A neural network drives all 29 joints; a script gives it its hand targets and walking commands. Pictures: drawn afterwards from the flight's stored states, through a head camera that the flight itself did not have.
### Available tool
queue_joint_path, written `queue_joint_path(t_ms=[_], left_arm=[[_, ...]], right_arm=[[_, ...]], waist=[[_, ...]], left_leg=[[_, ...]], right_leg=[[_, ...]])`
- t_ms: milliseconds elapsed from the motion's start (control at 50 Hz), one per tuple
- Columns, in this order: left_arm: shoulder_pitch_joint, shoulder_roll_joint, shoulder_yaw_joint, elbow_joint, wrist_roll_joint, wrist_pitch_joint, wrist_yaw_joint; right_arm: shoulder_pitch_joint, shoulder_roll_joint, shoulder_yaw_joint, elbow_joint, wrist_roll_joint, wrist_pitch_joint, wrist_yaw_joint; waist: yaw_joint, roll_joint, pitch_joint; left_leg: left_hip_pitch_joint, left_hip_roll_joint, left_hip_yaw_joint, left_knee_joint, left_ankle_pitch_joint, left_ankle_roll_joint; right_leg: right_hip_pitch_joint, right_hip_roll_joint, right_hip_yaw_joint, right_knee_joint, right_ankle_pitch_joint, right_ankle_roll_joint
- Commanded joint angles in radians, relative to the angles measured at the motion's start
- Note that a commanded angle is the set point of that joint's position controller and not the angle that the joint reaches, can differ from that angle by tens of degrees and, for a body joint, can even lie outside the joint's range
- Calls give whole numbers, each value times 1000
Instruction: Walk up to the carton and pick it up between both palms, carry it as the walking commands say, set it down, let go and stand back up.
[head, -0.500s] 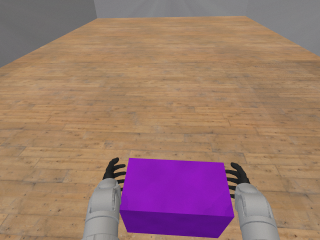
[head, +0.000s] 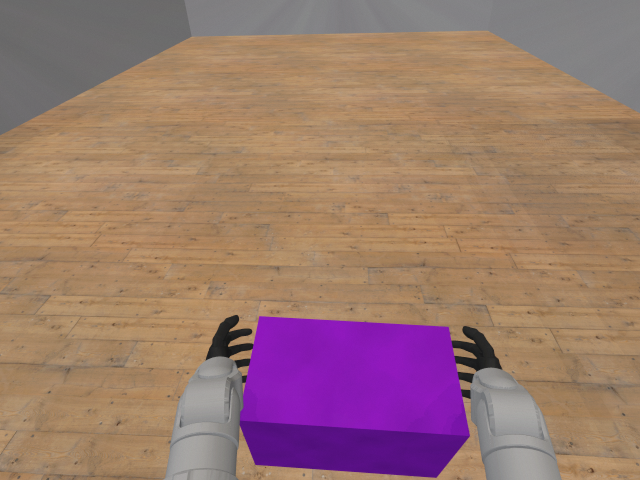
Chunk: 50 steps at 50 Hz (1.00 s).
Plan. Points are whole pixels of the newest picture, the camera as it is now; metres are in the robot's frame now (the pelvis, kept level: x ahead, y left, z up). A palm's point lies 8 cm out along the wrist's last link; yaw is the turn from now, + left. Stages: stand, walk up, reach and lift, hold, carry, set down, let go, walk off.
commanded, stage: hold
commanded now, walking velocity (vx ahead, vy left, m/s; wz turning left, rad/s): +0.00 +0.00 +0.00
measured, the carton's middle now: (348, 398) +0.29 +0.00 -0.05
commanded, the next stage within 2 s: carry in 0.18 s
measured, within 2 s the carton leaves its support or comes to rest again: neither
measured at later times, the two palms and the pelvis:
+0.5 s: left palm (214, 339) +0.32 +0.18 +0.06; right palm (464, 341) +0.32 -0.16 +0.04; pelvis +0.05 +0.00 -0.02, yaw +1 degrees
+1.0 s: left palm (240, 230) +0.54 +0.18 +0.08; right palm (431, 235) +0.54 -0.16 +0.07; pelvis +0.31 +0.01 -0.01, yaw +3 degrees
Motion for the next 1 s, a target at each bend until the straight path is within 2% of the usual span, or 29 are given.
queue_joint_path(t_ms=[0,140,160,180,220,240,300,340,380,420,440,460,500,520,540,560,580,600,620,680,720,740,760,780,800,840,880,940,980], left_arm=[[-558,-967,-570,-10,-288,-22,-449],[-569,-961,-569,-10,-293,-20,-452],[-576,-998,-646,-62,-317,-18,-442],[-577,-997,-639,-48,-323,-12,-440],[-625,-998,-652,-76,-345,9,-429],[-651,-1000,-670,-116,-359,18,-423],[-662,-1031,-754,-252,-410,70,-389],[-636,-1029,-789,-321,-424,112,-362],[-620,-1034,-828,-421,-450,153,-335],[-581,-1037,-884,-503,-484,206,-315],[-554,-1020,-902,-530,-503,234,-311],[-525,-1012,-920,-567,-523,262,-305],[-439,-1005,-926,-629,-561,312,-289],[-372,-997,-912,-651,-564,333,-276],[-333,-964,-897,-663,-559,352,-257],[-272,-944,-874,-659,-537,373,-234],[-272,-936,-879,-713,-540,388,-218],[-284,-922,-884,-756,-540,401,-203],[-307,-912,-898,-805,-547,414,-192],[-289,-877,-921,-883,-565,460,-170],[-257,-844,-909,-907,-573,486,-165],[-262,-823,-906,-921,-575,500,-163],[-291,-811,-917,-952,-585,515,-163],[-282,-807,-915,-935,-591,526,-167],[-265,-820,-916,-909,-600,529,-173],[-245,-878,-910,-881,-613,525,-177],[-209,-906,-890,-853,-602,518,-174],[-220,-903,-903,-903,-583,511,-154],[-202,-880,-892,-906,-559,515,-143]], right_arm=[[-676,893,581,-113,304,-77,424],[-676,900,585,-108,307,-74,421],[-737,937,640,-140,345,-65,399],[-729,938,644,-126,348,-55,397],[-757,949,671,-157,371,-32,391],[-767,959,693,-191,385,-19,384],[-735,967,727,-311,412,43,356],[-721,965,753,-377,442,84,338],[-692,959,786,-479,475,119,316],[-616,932,810,-551,491,163,283],[-561,920,815,-570,495,186,263],[-537,924,833,-625,507,210,241],[-502,930,866,-724,525,266,205],[-515,927,891,-785,542,293,194],[-506,921,907,-816,554,323,186],[-514,889,916,-849,570,354,181],[-505,884,916,-863,586,377,175],[-478,880,914,-865,597,393,170],[-453,879,908,-875,602,406,164],[-357,875,893,-908,587,443,132],[-305,871,879,-926,577,462,111],[-267,853,860,-917,565,473,99],[-257,820,829,-916,547,478,87],[-258,812,826,-923,551,479,78],[-283,821,841,-964,560,481,75],[-319,861,861,-983,576,484,77],[-323,877,872,-987,583,484,87],[-341,863,877,-1006,603,485,105],[-343,852,881,-1002,604,492,110]], waist=[[4,-9,-239],[6,-12,-232],[11,-20,-195],[17,-4,-249],[24,16,-208],[22,3,-168],[31,-79,-187],[22,-125,-227],[3,-44,-251],[-7,197,-291],[-7,263,-288],[-10,235,-271],[5,73,-299],[28,-57,-311],[41,-264,-299],[59,-384,-248],[65,-263,-221],[63,-142,-209],[58,-84,-218],[42,-103,-226],[12,-83,-294],[-14,-40,-363],[-30,168,-416],[-32,298,-362],[-26,137,-324],[-19,-19,-272],[-8,1,-226],[-9,121,-170],[-9,137,-158]], left_leg=[[133,-76,-8,-7,165,-9],[123,-76,-7,-7,154,-7],[-37,129,-52,139,126,12],[-56,123,-83,140,-33,40],[-171,113,-113,132,-457,71],[-250,104,-107,148,-510,70],[-363,54,0,276,-414,52],[-307,21,65,323,-339,49],[-185,52,20,195,-340,69],[36,238,-240,108,-172,142],[118,299,-334,91,-61,192],[138,310,-345,93,15,216],[-1,257,-181,190,-17,172],[-206,176,-33,313,-99,117],[-485,71,117,502,-183,59],[-759,29,192,557,-369,24],[-816,63,158,563,-406,23],[-801,76,142,528,-397,18],[-751,83,138,461,-359,20],[-504,25,210,279,-155,13],[-143,-40,278,105,-5,32],[108,12,197,123,-42,83],[295,248,-170,107,-42,201],[433,397,-448,35,140,312],[409,419,-429,30,224,314],[277,408,-298,-1,170,265],[152,336,-99,-36,135,201],[60,267,21,-97,-1,178],[11,244,65,-96,-20,163]], right_leg=[[-30,87,-8,-41,169,-16],[-26,83,-7,-42,170,-15],[-137,-92,-44,150,46,-25],[-121,-67,-41,159,-114,-41],[-191,-84,14,129,-453,-60],[-204,-97,39,117,-488,-63],[-140,-154,101,66,-462,-95],[-158,-192,140,40,-423,-119],[-223,-145,58,154,-332,-102],[-430,-27,-126,405,-260,-28],[-533,9,-181,421,-334,-12],[-564,21,-181,358,-366,-17],[-324,-19,-159,177,-272,-37],[-66,-72,-75,87,-230,-60],[184,-217,138,36,-65,-115],[360,-355,300,11,187,-190],[399,-385,306,13,372,-233],[386,-381,253,31,459,-236],[360,-366,181,48,453,-217],[194,-292,-24,67,449,-149],[20,-208,-184,217,515,-77],[-159,-181,-215,356,424,-33],[-407,-100,-256,636,147,26],[-718,8,-225,838,-310,24],[-786,-37,-133,900,-370,-6],[-759,-107,-86,816,-303,-14],[-635,-106,-122,554,-246,-9],[-501,-68,-205,276,-77,-3],[-399,-55,-243,193,61,-4]])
